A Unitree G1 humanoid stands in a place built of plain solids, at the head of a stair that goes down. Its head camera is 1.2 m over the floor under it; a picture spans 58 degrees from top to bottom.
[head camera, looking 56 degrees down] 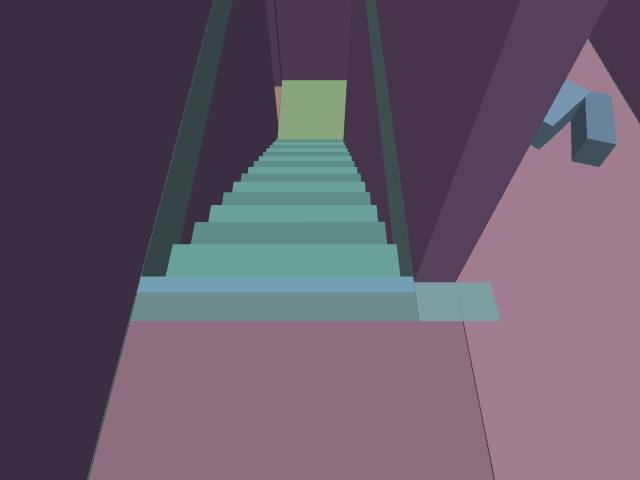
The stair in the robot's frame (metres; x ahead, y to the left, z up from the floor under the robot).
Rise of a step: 0.19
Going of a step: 0.25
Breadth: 0.86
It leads straight ahead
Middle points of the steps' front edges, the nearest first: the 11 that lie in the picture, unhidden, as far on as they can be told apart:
0.67 0.14 0.00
0.92 0.14 -0.19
1.16 0.14 -0.37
1.41 0.14 -0.56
1.66 0.14 -0.75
1.90 0.14 -0.94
2.15 0.14 -1.13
2.40 0.14 -1.31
2.64 0.14 -1.50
2.89 0.14 -1.69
3.13 0.14 -1.88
